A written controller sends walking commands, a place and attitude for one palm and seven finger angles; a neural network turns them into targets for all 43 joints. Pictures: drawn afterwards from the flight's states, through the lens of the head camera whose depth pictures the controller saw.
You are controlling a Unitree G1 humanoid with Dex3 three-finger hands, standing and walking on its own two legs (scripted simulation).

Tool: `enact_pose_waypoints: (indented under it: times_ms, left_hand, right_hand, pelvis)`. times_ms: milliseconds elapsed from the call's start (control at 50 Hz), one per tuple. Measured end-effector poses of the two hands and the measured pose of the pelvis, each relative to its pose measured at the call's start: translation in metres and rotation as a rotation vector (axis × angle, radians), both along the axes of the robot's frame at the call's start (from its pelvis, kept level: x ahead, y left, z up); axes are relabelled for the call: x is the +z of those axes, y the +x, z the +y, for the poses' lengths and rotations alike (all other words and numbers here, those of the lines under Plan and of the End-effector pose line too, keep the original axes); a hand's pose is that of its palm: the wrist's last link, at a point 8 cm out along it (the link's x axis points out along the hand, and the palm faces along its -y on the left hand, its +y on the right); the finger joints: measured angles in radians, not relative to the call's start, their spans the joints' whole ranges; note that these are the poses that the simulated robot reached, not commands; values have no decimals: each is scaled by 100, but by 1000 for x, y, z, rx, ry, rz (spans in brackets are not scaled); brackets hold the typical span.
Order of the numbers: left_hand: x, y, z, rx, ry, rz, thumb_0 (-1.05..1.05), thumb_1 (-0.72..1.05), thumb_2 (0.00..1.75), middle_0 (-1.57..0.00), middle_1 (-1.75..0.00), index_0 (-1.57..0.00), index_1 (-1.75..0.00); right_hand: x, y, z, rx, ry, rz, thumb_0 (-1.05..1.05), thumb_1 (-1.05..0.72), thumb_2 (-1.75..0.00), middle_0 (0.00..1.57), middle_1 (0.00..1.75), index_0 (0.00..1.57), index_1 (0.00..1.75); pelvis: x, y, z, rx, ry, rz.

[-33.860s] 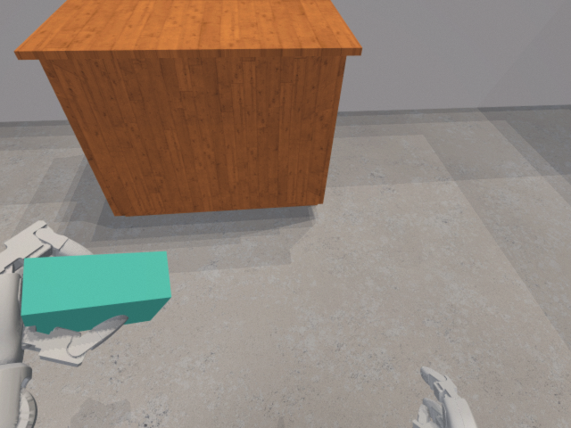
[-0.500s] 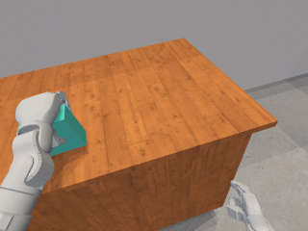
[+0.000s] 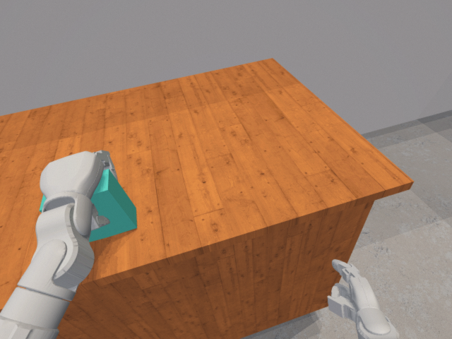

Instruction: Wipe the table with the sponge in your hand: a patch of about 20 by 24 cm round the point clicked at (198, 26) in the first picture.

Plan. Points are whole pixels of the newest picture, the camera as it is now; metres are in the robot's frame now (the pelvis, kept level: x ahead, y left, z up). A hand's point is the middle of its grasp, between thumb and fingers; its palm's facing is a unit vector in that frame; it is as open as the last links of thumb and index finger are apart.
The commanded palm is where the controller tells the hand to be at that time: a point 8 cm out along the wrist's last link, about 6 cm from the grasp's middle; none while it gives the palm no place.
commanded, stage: wipe forward along the first lane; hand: left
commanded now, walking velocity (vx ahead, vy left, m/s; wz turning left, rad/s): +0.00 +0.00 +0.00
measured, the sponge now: (99, 215) +0.28 +0.29 +0.09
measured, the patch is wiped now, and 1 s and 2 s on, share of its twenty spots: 0.00 0.25 0.30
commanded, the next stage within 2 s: slide across to the middle lane in 1.56 s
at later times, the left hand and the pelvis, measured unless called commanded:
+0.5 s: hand (95, 173) +0.33 +0.31 +0.14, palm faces +0.00 -0.02 -1.00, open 9.4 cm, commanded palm +0.31 +0.31 +0.19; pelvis +0.01 +0.00 +0.00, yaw +1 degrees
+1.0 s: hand (96, 161) +0.37 +0.33 +0.14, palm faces -0.07 +0.00 -1.00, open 9.4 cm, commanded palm +0.35 +0.33 +0.18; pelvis +0.00 +0.00 +0.00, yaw +1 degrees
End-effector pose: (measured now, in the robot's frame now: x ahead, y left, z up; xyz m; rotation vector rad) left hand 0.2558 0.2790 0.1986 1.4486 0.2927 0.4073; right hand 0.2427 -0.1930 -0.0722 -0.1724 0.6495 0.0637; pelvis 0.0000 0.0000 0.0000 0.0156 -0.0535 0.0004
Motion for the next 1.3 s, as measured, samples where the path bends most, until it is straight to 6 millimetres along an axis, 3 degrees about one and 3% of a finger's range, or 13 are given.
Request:
enact_pose_waypoints:
  times_ms: [160,420,860,1300]
  left_hand:
    - [-1,22,4,-26,44,59,0,-48,107,-81,-140,-82,-139]
    - [-1,50,21,-13,48,85,0,-48,107,-82,-139,-83,-139]
    - [-4,83,38,-30,59,130,0,-49,107,-83,-138,-84,-138]
    - [-3,125,56,-48,89,199,2,-50,108,-84,-137,-85,-137]
  right_hand:
    - [-4,-5,-4,-25,-16,20,2,-90,-90,20,30,20,30]
    - [-23,-31,-21,-65,-43,122,2,-90,-90,20,30,20,30]
    - [-34,-66,-46,-155,-81,220,1,-90,-90,20,30,20,30]
    - [-52,-127,-59,-241,-113,386,1,-90,-90,20,30,20,30]
  pelvis:
    - [1,1,1,8,-1,11]
    - [1,7,0,17,-6,38]
    - [-1,7,2,14,-12,78]
    - [-3,5,6,8,-19,138]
